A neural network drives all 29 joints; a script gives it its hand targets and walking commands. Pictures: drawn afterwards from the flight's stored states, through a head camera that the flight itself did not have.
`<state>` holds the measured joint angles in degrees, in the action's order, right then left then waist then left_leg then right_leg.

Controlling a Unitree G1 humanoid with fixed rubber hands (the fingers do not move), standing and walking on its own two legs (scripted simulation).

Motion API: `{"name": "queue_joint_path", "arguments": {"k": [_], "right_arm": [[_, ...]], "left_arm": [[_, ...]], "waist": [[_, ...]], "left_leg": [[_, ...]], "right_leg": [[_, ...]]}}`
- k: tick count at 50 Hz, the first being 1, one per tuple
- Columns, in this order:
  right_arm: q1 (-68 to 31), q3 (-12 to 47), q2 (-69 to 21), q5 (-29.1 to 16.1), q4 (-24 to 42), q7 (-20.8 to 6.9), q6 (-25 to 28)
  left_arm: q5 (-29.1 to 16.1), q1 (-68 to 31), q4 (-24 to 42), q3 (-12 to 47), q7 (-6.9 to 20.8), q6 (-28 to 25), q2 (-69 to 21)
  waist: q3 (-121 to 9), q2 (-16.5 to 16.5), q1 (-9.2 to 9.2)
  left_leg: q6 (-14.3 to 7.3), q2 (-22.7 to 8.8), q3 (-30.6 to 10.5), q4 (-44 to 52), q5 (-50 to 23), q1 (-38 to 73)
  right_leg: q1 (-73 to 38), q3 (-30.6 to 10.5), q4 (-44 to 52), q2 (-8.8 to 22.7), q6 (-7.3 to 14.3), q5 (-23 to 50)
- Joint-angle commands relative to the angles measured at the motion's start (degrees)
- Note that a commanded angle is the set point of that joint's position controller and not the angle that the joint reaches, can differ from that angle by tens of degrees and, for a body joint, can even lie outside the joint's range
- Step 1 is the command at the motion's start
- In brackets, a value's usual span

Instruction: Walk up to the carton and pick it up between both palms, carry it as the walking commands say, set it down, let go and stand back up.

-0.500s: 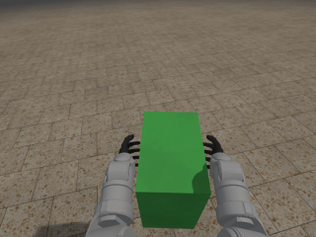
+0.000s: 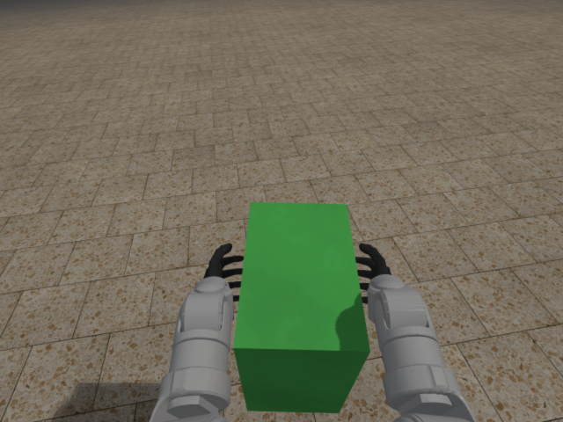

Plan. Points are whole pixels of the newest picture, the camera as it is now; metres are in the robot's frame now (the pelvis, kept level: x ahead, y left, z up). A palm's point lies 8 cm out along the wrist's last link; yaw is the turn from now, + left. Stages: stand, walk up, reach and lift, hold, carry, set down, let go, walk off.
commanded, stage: reach and lift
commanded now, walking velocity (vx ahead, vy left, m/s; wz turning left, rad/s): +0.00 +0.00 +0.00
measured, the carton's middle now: (295, 310) +0.32 +0.00 -0.02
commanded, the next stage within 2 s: hold in 1.06 s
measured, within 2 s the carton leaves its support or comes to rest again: neither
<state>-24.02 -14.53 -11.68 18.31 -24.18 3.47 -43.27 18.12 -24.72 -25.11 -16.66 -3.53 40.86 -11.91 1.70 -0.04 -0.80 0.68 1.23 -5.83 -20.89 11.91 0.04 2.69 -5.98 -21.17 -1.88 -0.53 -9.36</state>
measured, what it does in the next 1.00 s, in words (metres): stands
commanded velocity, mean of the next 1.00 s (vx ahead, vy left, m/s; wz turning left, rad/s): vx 0.00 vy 0.00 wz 0.00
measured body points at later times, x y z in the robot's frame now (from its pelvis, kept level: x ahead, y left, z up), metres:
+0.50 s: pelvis -0.01 +0.01 +0.00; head -0.07 +0.01 +0.44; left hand +0.31 +0.13 +0.06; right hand +0.30 -0.12 +0.05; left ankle +0.01 +0.13 -0.74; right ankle +0.04 -0.12 -0.74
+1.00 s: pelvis -0.01 +0.00 +0.00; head -0.08 +0.00 +0.44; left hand +0.30 +0.13 +0.06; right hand +0.30 -0.12 +0.05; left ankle +0.01 +0.13 -0.74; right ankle +0.04 -0.12 -0.74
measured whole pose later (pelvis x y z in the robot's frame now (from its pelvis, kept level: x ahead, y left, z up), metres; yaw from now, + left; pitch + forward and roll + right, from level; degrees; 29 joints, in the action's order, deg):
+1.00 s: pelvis -0.01 +0.00 +0.00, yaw +1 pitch -10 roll +0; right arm -22.4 -12.0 -11.0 17.4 -23.2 3.5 -44.8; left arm 17.1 -22.8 -22.8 -14.2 -3.7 42.8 -11.2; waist 0.6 -0.2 0.1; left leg 1.0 1.5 -6.6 -24.2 12.5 -1.9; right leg 4.4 -5.1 -24.4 -1.9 -0.2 -10.2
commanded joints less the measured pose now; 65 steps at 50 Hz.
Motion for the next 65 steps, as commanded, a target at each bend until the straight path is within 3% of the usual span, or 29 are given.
{"name": "queue_joint_path", "arguments": {"k": [1, 3, 6, 7, 9, 10, 14, 17, 21, 22, 25, 26, 27, 31, 33, 35, 36, 37, 38, 41, 49, 52, 55, 57, 58, 59, 60, 64, 65], "right_arm": [[-26.8, 26.1, -61.4, -14.1, 1.7, -11.5, 2.6], [-26.8, 25.7, -60.7, -13.9, 2.3, -11.4, 2.9], [-26.9, 23.9, -59.9, -13.3, -1.0, -11.9, 2.6], [-26.7, 23.2, -59.3, -12.5, -1.2, -11.8, 2.6], [-27.8, 21.8, -58.5, -12.1, -2.6, -12.2, 2.8], [-27.3, 21.8, -59.2, -11.9, -3.4, -12.4, 2.7], [-30.1, 22.3, -58.5, -12.4, -1.6, -13.0, 3.1], [-30.1, 24.3, -59.1, -13.6, -0.6, -13.2, 2.9], [-29.1, 23.7, -57.4, -13.0, 0.1, -13.3, 2.7], [-29.5, 24.1, -56.9, -13.4, 0.8, -13.5, 2.9], [-29.4, 24.2, -57.0, -13.2, 0.9, -13.5, 2.6], [-30.2, 24.2, -56.9, -13.2, 0.9, -13.6, 2.5], [-29.4, 24.2, -57.5, -13.4, 0.7, -13.4, 2.4], [-27.0, 24.8, -57.4, -13.9, 1.1, -13.2, 2.1], [-26.3, 26.3, -58.0, -14.6, 2.3, -13.2, 2.2], [-26.7, 26.7, -57.9, -14.4, 4.2, -12.9, 2.2], [-26.1, 27.9, -58.7, -15.3, 4.3, -12.9, 2.2], [-26.1, 27.8, -59.5, -15.0, 4.1, -12.8, 1.9], [-25.4, 27.3, -58.7, -15.0, 3.9, -13.0, 2.0], [-25.5, 28.2, -59.8, -15.2, 4.7, -12.8, 1.6], [-23.9, 27.6, -60.7, -15.2, 2.5, -12.7, 1.1], [-25.5, 27.3, -61.8, -15.1, 1.3, -12.6, 0.9], [-25.3, 28.8, -61.9, -16.3, 3.8, -12.6, 1.4], [-26.4, 28.0, -61.8, -15.7, 3.6, -12.5, 1.5], [-26.3, 28.3, -62.0, -16.1, 3.8, -12.5, 1.5], [-25.8, 28.8, -62.0, -16.0, 4.1, -12.5, 1.1], [-26.3, 28.5, -61.6, -15.8, 3.8, -12.6, 1.3], [-25.5, 27.9, -61.1, -15.4, 2.8, -12.8, 1.2], [-25.4, 28.4, -61.9, -15.6, 3.6, -12.9, 1.1]], "left_arm": [[-15.4, -32.8, 3.3, 27.6, 15.2, -2.5, -52.9], [-15.4, -31.7, 3.2, 28.1, 15.1, -2.3, -53.0], [-15.0, -32.4, 0.6, 26.9, 15.2, -1.9, -52.8], [-14.6, -32.3, 0.8, 26.9, 15.3, -2.1, -53.0], [-13.6, -33.3, -0.2, 25.8, 15.2, -2.0, -53.2], [-13.8, -34.1, 0.5, 26.1, 15.1, -2.1, -53.1], [-14.2, -34.0, 0.5, 26.7, 14.5, -2.0, -55.6], [-15.0, -33.5, 0.8, 27.4, 14.1, -1.8, -56.1], [-14.6, -30.9, -0.4, 26.8, 13.7, -1.4, -56.8], [-13.8, -30.6, -0.5, 26.3, 13.7, -1.4, -56.1], [-14.2, -29.5, -0.9, 26.4, 13.3, -1.0, -56.1], [-13.6, -29.2, -0.8, 25.8, 13.4, -1.2, -56.6], [-14.1, -30.0, 0.1, 26.0, 13.3, -1.2, -56.4], [-14.9, -29.1, 0.4, 26.8, 13.4, -0.7, -56.3], [-14.7, -27.2, 1.5, 27.3, 13.5, -0.8, -55.9], [-15.2, -25.9, 1.8, 27.7, 13.6, -0.8, -56.1], [-15.7, -27.2, 4.0, 28.9, 13.7, -1.0, -56.3], [-16.2, -27.0, 3.7, 28.8, 13.8, -0.9, -55.7], [-15.9, -28.3, 4.2, 29.6, 13.9, -0.8, -55.9], [-16.5, -26.3, 4.4, 29.8, 14.1, -0.5, -55.7], [-15.5, -27.3, 4.0, 28.6, 15.3, -0.1, -53.7], [-15.7, -29.0, 3.3, 28.1, 15.8, -0.3, -53.6], [-17.1, -28.3, 4.2, 31.0, 15.7, 0.0, -56.0], [-16.6, -28.3, 3.9, 30.0, 15.6, -0.2, -55.7], [-16.9, -28.3, 4.1, 30.6, 15.5, -0.3, -56.0], [-17.4, -27.9, 4.6, 30.9, 15.5, -0.3, -56.2], [-17.4, -29.1, 4.4, 31.3, 15.4, -0.2, -57.0], [-16.7, -28.2, 3.8, 30.6, 15.2, 0.0, -56.4], [-17.1, -27.0, 3.8, 30.8, 15.1, 0.0, -56.6]], "waist": [[-16.8, -1.6, 0.6], [-16.2, -0.4, 0.48], [-12.0, 0.4, 0.1], [-11.0, -1.4, -0.35], [-11.0, 1.7, -0.31], [-10.7, 0.6, -0.19], [-12.3, 1.7, -0.65], [-14.6, 0.5, 0.57], [-12.4, -0.1, -0.24], [-13.2, 2.2, 0.49], [-11.7, -0.1, -0.32], [-11.7, 0.8, 0.87], [-11.0, -0.6, 0.32], [-11.5, 1.1, 0.08], [-13.7, 1.6, 1.28], [-14.3, -1.4, 0.89], [-15.8, 1.2, 1.25], [-14.4, -2.0, 1.09], [-14.9, 1.6, 0.2], [-12.9, -2.0, 0.6], [-10.7, 0.0, 1.53], [-10.1, -1.4, 1.8], [-12.6, 2.0, 0.62], [-12.7, -1.0, 0.98], [-13.8, 0.9, 0.91], [-11.6, -1.8, 0.74], [-13.9, 0.7, 0.34], [-13.1, 0.1, 0.18], [-12.0, -2.3, 0.54]], "left_leg": [[-0.7, 4.3, 2.4, 2.3, -5.9, -1.5], [-0.3, 4.3, 2.3, 2.4, -6.8, -1.7], [-0.4, 3.9, 2.2, 2.4, -1.2, -4.6], [-0.5, 3.8, 1.9, 2.4, -0.8, -4.9], [0.0, 3.6, 2.3, 2.7, 1.3, -5.0], [-0.1, 3.5, 2.2, 2.6, 1.8, -5.5], [0.3, 3.0, 1.3, 2.5, 0.0, -5.1], [0.5, 3.2, 1.4, 2.0, -2.6, -4.7], [0.4, 2.7, 0.6, 2.1, -2.8, -4.5], [0.7, 3.0, 1.3, 2.4, -2.2, -4.8], [0.4, 2.9, 0.9, 2.3, -1.1, -4.8], [0.2, 2.7, 0.7, 2.9, -1.1, -5.1], [0.0, 2.9, 0.8, 2.3, -1.7, -5.1], [0.4, 3.2, 1.1, 1.8, -3.1, -4.1], [0.3, 3.4, 1.3, 1.9, -4.9, -3.3], [0.0, 3.5, 0.5, 1.4, -7.7, -2.1], [0.2, 3.6, 0.9, 1.4, -8.4, -1.8], [-0.2, 3.5, 0.6, 1.2, -6.6, -2.9], [0.4, 3.7, 1.2, 1.6, -5.9, -2.3], [-0.4, 3.6, 0.8, 1.3, -4.4, -3.0], [-0.9, 4.2, 1.4, 1.2, 0.3, -5.9], [-1.2, 4.0, 1.5, 0.4, 2.9, -7.1], [-0.3, 4.1, 1.7, 0.2, 0.6, -6.8], [-0.8, 3.9, 1.2, 0.0, 0.4, -7.0], [-0.6, 3.8, 1.4, 0.1, 0.7, -6.2], [-0.8, 3.6, 1.1, 0.2, 1.0, -7.2], [-0.5, 3.7, 1.1, 0.1, 1.1, -6.7], [-0.4, 3.5, 0.9, 0.6, 1.5, -6.8], [-0.7, 3.4, 0.4, 0.4, 0.4, -7.8]], "right_leg": [[-7.8, 0.5, 1.6, -1.1, -2.0, 12.4], [-7.4, 0.8, 1.2, -1.6, -1.6, 12.5], [-5.0, 1.3, 1.4, -1.9, -0.5, 4.2], [-4.5, 1.7, 1.3, -2.3, -0.6, 3.3], [-3.8, 1.7, 1.2, -2.2, 0.1, 1.0], [-3.8, 2.3, 1.0, -2.4, 0.0, 0.3], [-3.8, 2.2, -0.2, -2.7, 0.5, 2.3], [-5.4, 2.3, -0.5, -3.0, 0.3, 4.0], [-3.5, 2.4, -0.4, -3.0, 0.5, 3.2], [-4.6, 2.2, -0.4, -2.9, 0.6, 3.5], [-3.5, 2.4, -0.2, -2.9, 0.6, 2.0], [-3.7, 2.3, -0.1, -3.0, 0.6, 1.4], [-3.2, 2.6, -0.1, -3.0, 0.5, 1.7], [-3.0, 2.3, 0.2, -3.1, 0.6, 3.1], [-4.3, 2.1, 0.3, -2.9, 0.4, 5.0], [-4.4, 2.0, 0.2, -3.0, -0.1, 7.7], [-5.1, 1.4, -0.1, -2.7, 0.2, 8.7], [-4.8, 2.0, 0.2, -2.8, -0.1, 6.9], [-4.3, 1.7, 0.2, -2.8, 0.1, 6.4], [-3.4, 1.8, 0.5, -2.7, -0.2, 4.8], [-2.8, 1.2, 1.2, -1.7, -0.4, 0.7], [-2.1, 0.9, 1.4, -1.5, -0.3, -3.6], [-3.4, 1.3, -0.1, -1.8, 0.0, 0.9], [-3.1, 1.5, 0.0, -1.8, -0.4, 0.6], [-3.0, 1.4, -0.4, -1.8, 0.0, 0.4], [-2.0, 2.1, -0.5, -2.4, -0.3, -0.3], [-3.1, 1.9, -0.7, -2.1, 0.1, 0.2], [-2.6, 2.2, -0.6, -2.4, 0.2, -0.4], [-2.7, 2.5, -0.6, -2.6, 0.0, 0.7]]}}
